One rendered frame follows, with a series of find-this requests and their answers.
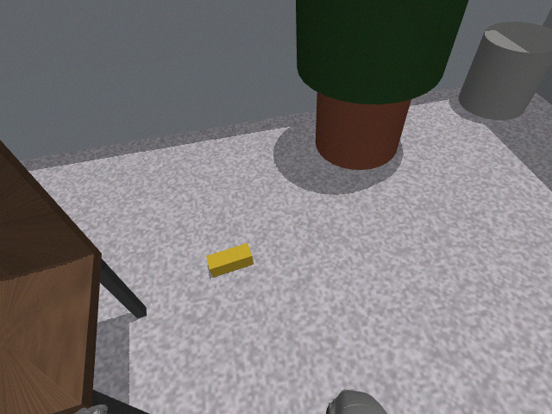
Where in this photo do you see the potted plant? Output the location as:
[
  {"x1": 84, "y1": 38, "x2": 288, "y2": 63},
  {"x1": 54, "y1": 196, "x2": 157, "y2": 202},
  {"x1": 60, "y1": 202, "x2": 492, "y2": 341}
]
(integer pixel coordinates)
[{"x1": 296, "y1": 0, "x2": 468, "y2": 170}]

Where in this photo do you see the chair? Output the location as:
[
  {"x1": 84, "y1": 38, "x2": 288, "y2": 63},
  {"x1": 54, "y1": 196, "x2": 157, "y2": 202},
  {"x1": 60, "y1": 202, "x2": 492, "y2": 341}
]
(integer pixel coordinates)
[{"x1": 0, "y1": 140, "x2": 149, "y2": 414}]

